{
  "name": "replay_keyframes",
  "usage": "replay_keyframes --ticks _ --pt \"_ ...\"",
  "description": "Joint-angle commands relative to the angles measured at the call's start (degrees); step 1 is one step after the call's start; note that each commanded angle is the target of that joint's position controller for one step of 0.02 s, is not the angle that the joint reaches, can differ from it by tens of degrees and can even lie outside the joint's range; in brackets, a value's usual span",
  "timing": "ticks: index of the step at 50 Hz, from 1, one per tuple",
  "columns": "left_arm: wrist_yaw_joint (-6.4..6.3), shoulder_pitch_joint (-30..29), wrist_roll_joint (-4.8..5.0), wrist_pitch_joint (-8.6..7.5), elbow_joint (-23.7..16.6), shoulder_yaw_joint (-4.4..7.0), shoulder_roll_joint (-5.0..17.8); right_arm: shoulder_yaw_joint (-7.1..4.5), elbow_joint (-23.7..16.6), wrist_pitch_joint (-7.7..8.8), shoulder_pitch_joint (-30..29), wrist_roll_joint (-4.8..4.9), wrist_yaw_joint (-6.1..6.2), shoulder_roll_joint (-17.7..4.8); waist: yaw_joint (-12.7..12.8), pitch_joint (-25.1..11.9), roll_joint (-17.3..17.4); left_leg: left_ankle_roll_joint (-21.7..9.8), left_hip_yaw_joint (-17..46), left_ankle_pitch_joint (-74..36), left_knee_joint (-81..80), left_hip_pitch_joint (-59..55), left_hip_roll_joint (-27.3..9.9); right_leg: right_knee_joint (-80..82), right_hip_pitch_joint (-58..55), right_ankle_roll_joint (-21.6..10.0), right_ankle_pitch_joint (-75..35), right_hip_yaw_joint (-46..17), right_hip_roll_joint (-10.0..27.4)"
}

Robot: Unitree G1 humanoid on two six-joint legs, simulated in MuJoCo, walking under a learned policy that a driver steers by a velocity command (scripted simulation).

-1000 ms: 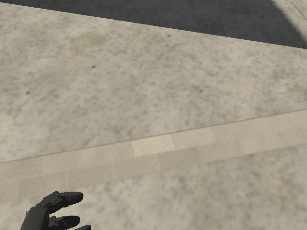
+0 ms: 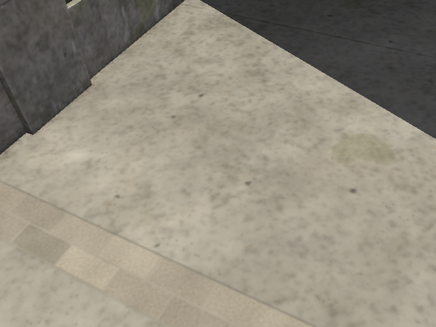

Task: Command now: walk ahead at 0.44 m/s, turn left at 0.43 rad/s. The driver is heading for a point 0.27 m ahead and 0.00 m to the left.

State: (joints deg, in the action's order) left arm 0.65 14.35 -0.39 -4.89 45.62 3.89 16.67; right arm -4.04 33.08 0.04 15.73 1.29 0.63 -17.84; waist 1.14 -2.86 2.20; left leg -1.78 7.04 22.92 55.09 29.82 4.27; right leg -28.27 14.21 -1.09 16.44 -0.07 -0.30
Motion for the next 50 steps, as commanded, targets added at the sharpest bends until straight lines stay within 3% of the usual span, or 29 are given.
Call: replay_keyframes --ticks 1,4,7,9,12,14,15,16,17,18,19,20,21,22,24,27,29,30,31,32,33,34,36,39,43,50 --pt "-0.77 0.7 0.16 -0.53 -2.6 1.40 7.1 -1.41 -4.6 2.07 -3.0 -0.41 -0.54 -5.1 0.5 7.9 -9.2 1.2 2.8 -6.3 8.6 23.2 -5.2 18.8 -12.2 -8.6 13.8 -21.8 16.5" --pt "-0.83 2.9 -0.37 -0.91 -1.3 1.02 6.6 -0.63 -4.6 2.91 -5.7 -0.50 -0.85 -2.8 1.3 7.6 -7.6 2.4 0.3 -13.8 6.3 19.6 -5.5 19.4 -10.2 -9.0 -4.4 -11.9 13.8" --pt "-1.09 2.7 0.36 0.09 0.0 0.77 7.2 0.62 -5.7 3.41 -9.7 -1.29 -1.38 -0.1 1.9 6.9 -8.6 3.6 -6.0 -18.2 -6.4 11.0 -6.6 16.9 -7.7 -7.9 -25.9 -3.0 10.9" --pt "-1.06 5.3 1.01 0.78 1.3 0.92 8.7 1.21 -6.3 3.62 -13.2 -0.96 -2.17 1.4 3.7 6.0 -9.6 3.6 -8.6 -20.2 -14.0 4.4 -5.7 15.3 -6.9 -7.3 -30.0 -0.8 10.5" --pt "-0.81 7.0 1.79 1.47 2.5 1.29 10.6 0.28 -6.4 3.59 -13.6 -0.30 -2.85 -0.9 3.2 4.5 -11.0 1.5 -8.5 -19.4 -21.2 -1.0 -4.2 11.4 -10.7 -6.7 -34.4 -2.3 12.9" --pt "-0.96 5.2 2.34 1.52 2.3 1.33 10.7 -1.02 -4.0 3.69 -6.9 -0.95 -2.56 -3.2 -1.4 0.7 -10.4 -1.5 -8.9 -23.9 -29.1 -11.3 -2.2 3.7 -11.9 -4.7 -42.2 -1.5 11.8" --pt "-0.93 6.1 2.11 1.19 2.4 0.93 9.4 -1.85 -2.6 3.63 -2.3 -1.51 -1.97 -5.4 -3.7 -2.5 -8.4 -3.3 -8.5 -31.4 -31.5 -20.5 -2.9 -3.5 -9.1 -2.9 -42.0 0.3 9.4" --pt "-0.91 6.3 0.06 0.54 0.5 -0.32 6.0 -2.51 -1.7 3.25 4.6 -2.87 -1.03 -9.2 -5.7 -11.0 -1.5 -6.9 1.6 -56.5 -25.4 -37.4 -13.7 -17.1 1.6 -0.2 -22.8 2.0 6.5" --pt "-0.11 15.1 -0.96 0.33 1.2 -2.77 0.6 -1.67 -1.8 2.71 3.7 -3.79 -0.87 -10.4 -1.8 -20.9 13.1 -19.0 20.1 -70.6 -24.3 -51.2 -30.2 -35.3 15.3 3.7 22.3 -0.2 0.7" --pt "0.00 13.9 0.63 1.01 3.2 -1.12 6.6 -1.04 -1.2 2.07 4.9 -2.74 -1.40 -6.1 -4.4 -24.2 7.9 -18.7 20.7 -60.3 -27.3 -46.1 -27.6 -39.9 14.2 4.2 23.5 -6.5 2.4" --pt "-0.09 8.5 1.91 1.76 1.5 -0.62 8.0 -0.28 -1.0 1.96 0.7 -2.03 -1.71 -4.4 -3.7 -15.6 6.2 -16.1 14.1 -54.0 -29.1 -40.3 -23.8 -40.7 17.9 4.4 21.5 -4.9 4.0" --pt "-0.71 5.4 1.57 2.48 1.2 -0.91 6.5 0.27 -0.6 2.04 -3.4 -1.59 -1.75 -2.8 -2.4 -10.3 3.0 -13.8 10.6 -47.9 -31.0 -33.6 -20.7 -37.8 18.7 4.6 18.5 -4.0 5.4" --pt "-1.34 4.5 0.91 3.47 1.2 -0.85 6.0 0.64 -0.5 2.09 -6.5 -1.54 -1.85 -2.0 -0.9 -6.4 2.2 -12.4 8.0 -43.6 -33.2 -26.2 -19.1 -33.8 16.2 5.2 16.1 -4.0 6.4" --pt "-1.78 5.9 0.71 4.50 1.6 -0.95 5.0 0.31 -0.1 2.07 -9.2 -2.08 -1.92 -2.8 1.3 -4.5 3.4 -11.3 4.8 -39.9 -35.6 -18.3 -17.2 -29.4 10.2 5.7 13.4 -3.2 6.4" --pt "-2.48 7.9 0.26 5.50 2.3 -1.41 2.9 -0.04 0.7 2.13 -11.4 -2.99 -1.81 -3.1 2.5 -3.6 5.6 -11.6 1.8 -34.6 -37.6 -11.7 -15.4 -22.4 3.4 6.2 10.8 -1.0 4.6" --pt "-2.63 5.9 -0.25 6.07 2.1 -1.43 3.0 0.20 2.2 1.79 -12.1 -2.73 -1.32 -2.5 1.8 -4.0 6.1 -11.0 2.0 -18.7 -38.8 -9.5 -15.2 -12.9 -1.9 5.1 1.5 -0.7 4.1" --pt "-2.25 4.9 -0.91 6.05 2.0 -1.41 2.8 0.70 3.2 1.29 -12.9 -2.35 -1.06 -1.5 2.5 -2.2 5.3 -8.0 1.4 -2.2 -38.8 -5.4 -13.3 -5.6 -7.4 3.4 -6.4 0.4 3.0" --pt "-2.10 3.9 -1.65 5.99 1.4 -1.40 3.1 1.25 4.4 1.20 -11.5 -2.41 -1.00 0.0 2.4 -0.3 4.2 -5.3 1.0 5.0 -38.6 -3.3 -11.5 -2.7 -9.0 2.4 -7.6 -0.4 3.4" --pt "-2.20 2.3 -1.94 5.84 0.0 -1.33 4.6 1.56 5.8 1.11 -9.5 -2.66 -0.98 0.7 1.5 2.8 1.7 -2.2 0.2 9.3 -36.9 -2.2 -9.4 2.0 -7.8 0.8 -7.8 -4.0 6.3" --pt "-2.66 -0.5 -1.02 5.82 -0.8 -0.43 9.0 1.21 6.0 1.10 -6.6 -2.63 -0.99 0.0 -1.8 5.4 -5.6 0.3 -2.8 6.3 -34.6 -4.8 -6.0 4.0 -1.1 -1.4 0.3 -5.8 8.6" --pt "-2.53 -2.6 -0.79 5.57 -0.4 -0.61 7.2 1.20 6.3 0.93 -7.3 -2.54 -0.55 0.0 -1.9 6.1 -10.0 1.5 -5.3 -0.2 -31.5 -12.2 -4.6 7.2 7.2 -2.2 12.8 -6.3 7.6" --pt "-2.41 -3.8 -1.17 5.09 -0.5 -1.29 4.8 0.88 6.6 0.87 -8.1 -2.31 -0.15 -0.9 -1.8 7.1 -10.8 1.6 -5.6 -3.8 -29.5 -15.2 -4.5 8.8 9.9 -1.2 15.3 -6.2 6.7" --pt "-2.18 -4.3 -1.00 4.02 -0.2 -1.90 3.0 0.62 7.7 0.63 -7.3 -2.41 0.36 -1.0 -1.8 6.2 -10.2 0.7 -5.1 -7.8 -28.8 -16.7 -5.1 7.8 8.6 0.4 9.5 -5.0 5.8" --pt "-2.17 -2.0 -0.23 3.14 0.8 -1.79 3.7 0.57 9.4 0.97 -6.7 -2.36 0.26 -0.5 -0.8 3.5 -5.7 0.2 -4.6 -13.4 -28.9 -16.6 -5.7 4.2 3.2 0.8 -0.1 -3.7 5.1" --pt "-2.24 -1.6 -0.09 3.20 1.7 -1.85 3.6 0.45 11.7 1.10 -6.4 -1.82 0.27 -0.4 -0.4 1.0 -3.3 0.5 -4.7 -20.5 -27.8 -18.4 -6.0 2.2 0.0 0.4 -8.4 -2.8 4.5" --pt "-2.02 -2.1 0.13 3.71 4.0 -1.83 3.1 0.19 16.1 0.18 -5.6 -1.45 1.02 -1.0 -0.8 1.1 -1.8 0.6 -4.8 -25.0 -27.2 -21.0 -6.4 2.2 -1.2 0.2 -13.6 -1.8 3.6"
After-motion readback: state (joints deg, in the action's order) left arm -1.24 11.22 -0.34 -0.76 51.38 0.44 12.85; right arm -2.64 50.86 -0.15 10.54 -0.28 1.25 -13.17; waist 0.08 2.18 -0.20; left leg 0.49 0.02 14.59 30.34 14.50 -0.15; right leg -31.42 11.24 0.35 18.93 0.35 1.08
